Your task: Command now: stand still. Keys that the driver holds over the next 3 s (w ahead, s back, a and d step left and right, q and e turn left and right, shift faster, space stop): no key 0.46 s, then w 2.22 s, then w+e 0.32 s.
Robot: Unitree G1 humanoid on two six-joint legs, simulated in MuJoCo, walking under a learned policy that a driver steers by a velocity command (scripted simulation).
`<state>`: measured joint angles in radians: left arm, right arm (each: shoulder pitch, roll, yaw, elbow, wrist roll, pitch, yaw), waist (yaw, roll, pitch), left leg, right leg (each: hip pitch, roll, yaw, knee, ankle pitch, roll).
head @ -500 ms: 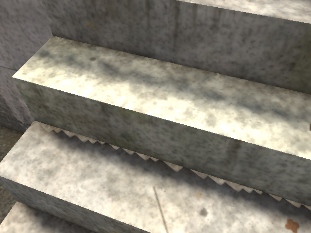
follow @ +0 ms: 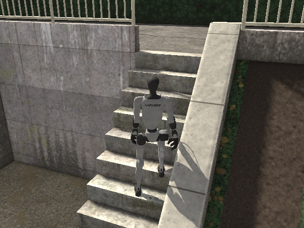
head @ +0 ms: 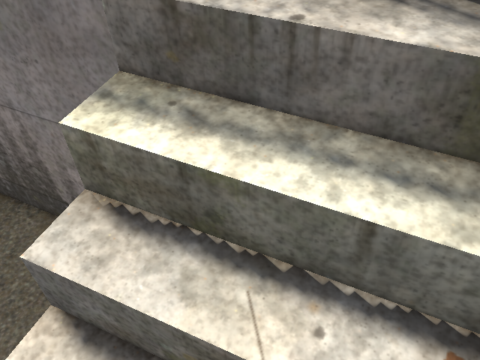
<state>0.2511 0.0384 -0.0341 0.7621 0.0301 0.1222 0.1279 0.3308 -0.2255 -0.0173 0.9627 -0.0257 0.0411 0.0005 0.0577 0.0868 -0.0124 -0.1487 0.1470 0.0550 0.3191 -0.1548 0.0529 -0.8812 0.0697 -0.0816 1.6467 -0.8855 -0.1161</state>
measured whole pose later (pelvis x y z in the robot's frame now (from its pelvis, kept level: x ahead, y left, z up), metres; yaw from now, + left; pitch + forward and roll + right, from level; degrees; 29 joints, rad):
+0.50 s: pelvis -0.07 +0.00 -0.02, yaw +0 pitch +0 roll +2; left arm 0.39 0.11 -0.01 0.79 0.00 0.03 0.12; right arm 0.17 -0.16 -0.01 0.91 -0.01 -0.03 0.03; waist 0.02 0.03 -0.03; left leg -0.33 0.05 0.16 0.44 -0.13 0.01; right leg -0.18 0.01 -0.03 0.52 -0.40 -0.08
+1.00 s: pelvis +0.02 +0.08 -0.03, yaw -3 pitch +3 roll +2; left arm 0.27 0.23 0.06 0.81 0.00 -0.06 0.04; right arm 0.29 -0.17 -0.04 0.77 -0.05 -0.06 0.01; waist -0.04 -0.08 -0.04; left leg -0.32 -0.03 0.13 0.54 -0.27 0.06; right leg -0.52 -0.01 0.09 1.48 -0.34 -0.08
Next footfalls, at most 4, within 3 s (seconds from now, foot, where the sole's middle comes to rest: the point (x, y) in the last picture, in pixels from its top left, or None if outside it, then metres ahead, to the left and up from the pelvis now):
0.20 right None -0.02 -0.10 -0.58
0.44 right None -0.07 -0.08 -0.79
0.90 left None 0.07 0.17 -0.79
1.36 right None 0.25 0.00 -0.58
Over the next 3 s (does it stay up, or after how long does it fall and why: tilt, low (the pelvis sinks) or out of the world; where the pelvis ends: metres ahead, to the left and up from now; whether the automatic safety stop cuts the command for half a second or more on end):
stays up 0.45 0.26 0.39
